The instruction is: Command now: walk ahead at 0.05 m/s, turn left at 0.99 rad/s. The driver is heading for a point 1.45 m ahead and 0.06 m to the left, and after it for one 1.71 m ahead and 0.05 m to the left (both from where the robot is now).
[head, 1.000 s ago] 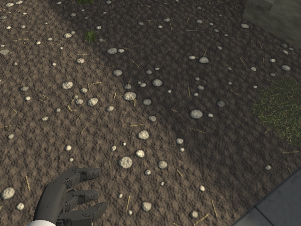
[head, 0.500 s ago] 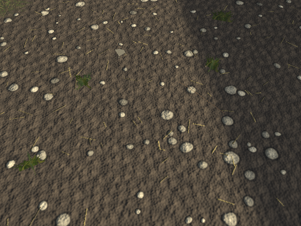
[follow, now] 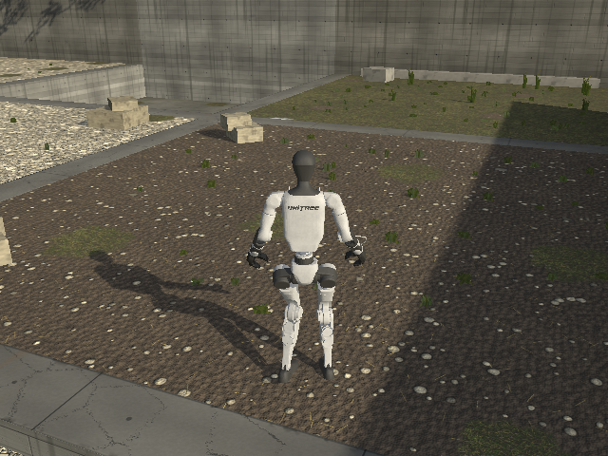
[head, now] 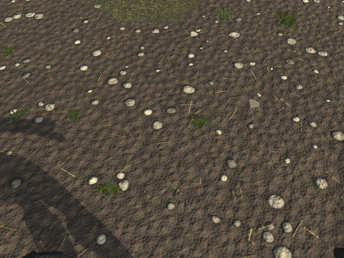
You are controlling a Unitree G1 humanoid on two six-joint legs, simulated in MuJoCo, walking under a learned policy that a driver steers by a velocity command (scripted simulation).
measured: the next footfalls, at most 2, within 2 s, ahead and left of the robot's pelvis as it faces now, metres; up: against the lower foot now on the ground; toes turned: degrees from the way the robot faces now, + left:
left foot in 0.32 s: +0.01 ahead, +0.13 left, +0.00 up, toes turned +14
right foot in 0.68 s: +0.07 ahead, -0.11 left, +0.00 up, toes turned +17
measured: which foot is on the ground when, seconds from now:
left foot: up 0.00-0.30, down 0.32-1.00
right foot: down 0.00-0.32, up 0.34-0.66, down 0.68-1.00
